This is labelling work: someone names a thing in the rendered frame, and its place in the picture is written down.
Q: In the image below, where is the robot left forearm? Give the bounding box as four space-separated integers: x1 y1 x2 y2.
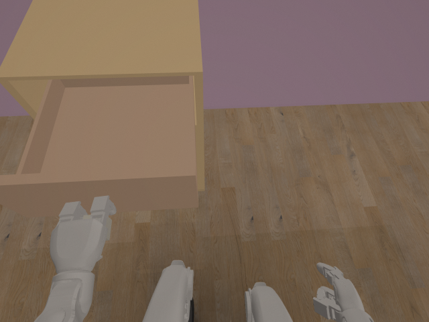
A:
34 270 95 322

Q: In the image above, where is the robot left hand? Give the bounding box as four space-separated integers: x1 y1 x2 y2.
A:
50 195 117 274

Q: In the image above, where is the cabinet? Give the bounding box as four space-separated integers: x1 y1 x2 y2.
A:
0 0 205 191

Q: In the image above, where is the handle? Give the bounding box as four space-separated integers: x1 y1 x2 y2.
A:
83 215 112 241

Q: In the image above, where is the left robot thigh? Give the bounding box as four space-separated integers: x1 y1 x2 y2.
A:
142 265 194 322

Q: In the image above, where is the robot right shin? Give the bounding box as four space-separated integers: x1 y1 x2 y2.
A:
253 282 266 288

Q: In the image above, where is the drawer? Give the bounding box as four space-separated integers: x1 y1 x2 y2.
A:
0 76 198 217

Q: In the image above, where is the robot right forearm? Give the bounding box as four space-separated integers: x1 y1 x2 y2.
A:
341 309 374 322

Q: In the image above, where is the robot right hand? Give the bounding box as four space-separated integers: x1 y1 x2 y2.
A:
313 262 365 322

